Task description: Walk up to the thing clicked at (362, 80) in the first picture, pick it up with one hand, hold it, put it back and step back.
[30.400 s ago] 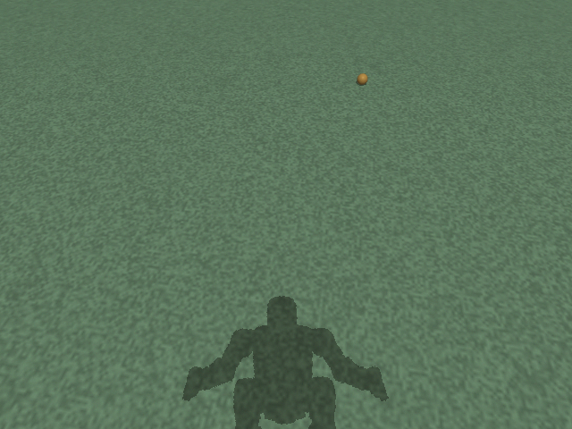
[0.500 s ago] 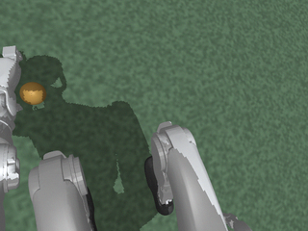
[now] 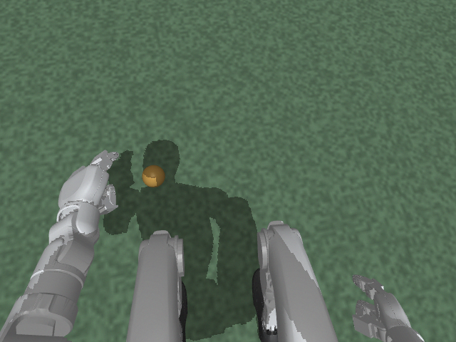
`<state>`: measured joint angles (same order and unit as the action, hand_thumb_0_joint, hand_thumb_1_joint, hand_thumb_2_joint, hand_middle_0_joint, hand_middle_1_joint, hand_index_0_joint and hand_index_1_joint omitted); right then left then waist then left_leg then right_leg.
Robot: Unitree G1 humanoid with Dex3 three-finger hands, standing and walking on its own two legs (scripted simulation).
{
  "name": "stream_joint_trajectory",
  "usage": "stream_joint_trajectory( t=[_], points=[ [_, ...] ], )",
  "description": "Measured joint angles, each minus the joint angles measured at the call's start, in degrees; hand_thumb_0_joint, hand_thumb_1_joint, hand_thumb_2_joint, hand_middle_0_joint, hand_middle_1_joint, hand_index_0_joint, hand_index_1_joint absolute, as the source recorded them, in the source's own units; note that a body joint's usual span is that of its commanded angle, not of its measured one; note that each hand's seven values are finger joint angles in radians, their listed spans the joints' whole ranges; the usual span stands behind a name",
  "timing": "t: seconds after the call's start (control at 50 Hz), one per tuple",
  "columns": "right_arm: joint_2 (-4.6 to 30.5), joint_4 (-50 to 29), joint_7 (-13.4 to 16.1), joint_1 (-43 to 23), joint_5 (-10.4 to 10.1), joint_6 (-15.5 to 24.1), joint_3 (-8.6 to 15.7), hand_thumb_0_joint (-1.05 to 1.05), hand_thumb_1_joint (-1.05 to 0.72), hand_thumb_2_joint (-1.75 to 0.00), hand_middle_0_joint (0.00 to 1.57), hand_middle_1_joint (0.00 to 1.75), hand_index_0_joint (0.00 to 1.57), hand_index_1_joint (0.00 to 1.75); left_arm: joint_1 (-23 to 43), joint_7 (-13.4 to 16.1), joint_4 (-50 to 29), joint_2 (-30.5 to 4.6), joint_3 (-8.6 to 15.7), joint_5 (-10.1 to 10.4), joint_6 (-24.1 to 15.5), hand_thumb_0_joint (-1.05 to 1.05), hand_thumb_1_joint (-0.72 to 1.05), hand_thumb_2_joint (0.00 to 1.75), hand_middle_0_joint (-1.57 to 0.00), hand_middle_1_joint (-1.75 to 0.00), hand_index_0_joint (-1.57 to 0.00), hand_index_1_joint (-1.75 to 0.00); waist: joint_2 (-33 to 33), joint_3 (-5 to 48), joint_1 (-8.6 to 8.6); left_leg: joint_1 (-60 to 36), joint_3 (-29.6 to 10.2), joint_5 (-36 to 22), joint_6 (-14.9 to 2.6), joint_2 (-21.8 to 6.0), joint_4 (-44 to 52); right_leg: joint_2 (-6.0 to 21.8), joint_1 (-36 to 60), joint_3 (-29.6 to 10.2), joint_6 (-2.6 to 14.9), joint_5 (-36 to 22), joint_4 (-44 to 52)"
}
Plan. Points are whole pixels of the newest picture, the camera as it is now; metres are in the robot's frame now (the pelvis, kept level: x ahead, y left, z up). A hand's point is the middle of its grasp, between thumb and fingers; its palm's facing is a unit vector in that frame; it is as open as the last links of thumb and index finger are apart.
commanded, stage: home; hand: left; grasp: from above
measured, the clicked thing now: (153, 176) +0.53 +0.19 -0.43
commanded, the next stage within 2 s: none
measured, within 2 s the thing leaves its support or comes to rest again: neither
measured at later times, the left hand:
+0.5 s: hand (62, 254) +0.26 +0.18 +0.10, palm faces +0.00 -0.95 -0.32, open 7.4 cm
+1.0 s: hand out of the picture +0.23 +0.19 +0.20, palm faces +0.11 -0.97 -0.21, open 7.4 cm
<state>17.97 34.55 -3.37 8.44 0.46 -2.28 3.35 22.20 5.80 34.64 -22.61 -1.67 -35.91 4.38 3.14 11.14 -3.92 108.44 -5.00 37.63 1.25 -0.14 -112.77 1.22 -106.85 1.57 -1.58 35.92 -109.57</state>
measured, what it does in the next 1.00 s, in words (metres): rises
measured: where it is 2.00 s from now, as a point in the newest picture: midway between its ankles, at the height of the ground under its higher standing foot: (222, 327)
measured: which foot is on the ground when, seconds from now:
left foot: down 0.00-1.00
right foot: down 0.00-1.00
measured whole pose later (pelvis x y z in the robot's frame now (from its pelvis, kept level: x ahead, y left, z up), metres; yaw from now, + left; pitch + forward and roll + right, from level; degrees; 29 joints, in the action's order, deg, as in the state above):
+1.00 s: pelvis +0.09 +0.01 +0.25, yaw +3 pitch +10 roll -2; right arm 12.9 29.0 10.6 15.6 -0.9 13.0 -1.8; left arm -29.0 1.2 -7.1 -12.5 2.0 3.1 26.4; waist 2.7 9.6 -2.2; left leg 39.3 -3.5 28.5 0.6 -1.3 -57.4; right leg 1.3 -37.2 2.7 -1.6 26.7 -53.6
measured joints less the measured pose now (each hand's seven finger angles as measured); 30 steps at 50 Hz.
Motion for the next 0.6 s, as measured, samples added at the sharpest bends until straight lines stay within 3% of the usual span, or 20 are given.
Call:
stream_joint_trajectory(
  t=[0.1,0.2,0.36,0.52,0.6],
  points=[
    [-1.0,-0.41,2.65,-3.08,-1.08,1.97,-0.3,0.01,-0.91,-0.9,0.2,0.3,0.2,0.29,-7.92,1.03,-6.32,1.71,-1.13,6.5,3.28,0.0,0.82,0.91,-0.22,-0.34,-0.22,-0.34,-1.23,0.4,0.84,-7.95,0.01,-1.58,0.2,0.11,6.55,0.35,8.1,0.36,0.24,-1.31,6.39],
    [-2.97,-0.65,4.79,-4.78,-2.07,4.27,-2.22,0.01,-0.91,-0.9,0.2,0.3,0.2,0.29,-14.6,1.28,-10.95,3.46,-1.88,14.42,7.69,0.0,0.87,0.9,-0.22,-0.32,-0.21,-0.31,-1.36,0.97,0.79,-16.86,0.1,-2.72,0.24,-0.04,13.58,0.42,17.03,0.66,0.4,-2.35,13.31],
    [-5.84,-2.38,7.5,-2.43,-2.96,7.09,-5.22,0.01,-0.91,-0.9,0.2,0.3,0.2,0.3,-25.25,0.92,-19.52,6.39,-1.0,27.23,12.48,0.01,0.89,0.9,-0.21,-0.31,-0.21,-0.3,-1.29,0.05,0.05,-32.32,0.62,-4.49,0.18,-0.62,25.9,0.17,32.23,0.74,0.59,-4.11,25.38],
    [-6.25,-2.88,10.57,3.37,-3.2,8.74,-6.17,0.01,-0.91,-0.9,0.21,0.3,0.21,0.3,-35.26,0.5,-27.85,8.97,1.88,34.92,16.75,0.01,0.89,0.9,-0.21,-0.3,-0.21,-0.3,-0.85,-0.95,-0.33,-46.81,0.99,-6.5,0.14,-1.16,38.28,-0.16,46.77,0.93,0.65,-6.27,37.97],
    [-5.86,-3.25,12.1,6.36,-3.18,9.55,-6.04,0.01,-0.91,-0.9,0.2,0.3,0.2,0.3,-40.45,-0.07,-32.55,9.98,3.22,37.8,18.96,0.01,0.9,0.9,-0.21,-0.3,-0.2,-0.3,-0.54,-1.27,-0.25,-53.84,1.21,-7.43,-0.01,-1.41,44.04,-0.34,53.88,0.95,0.59,-7.37,43.99]
  ],
)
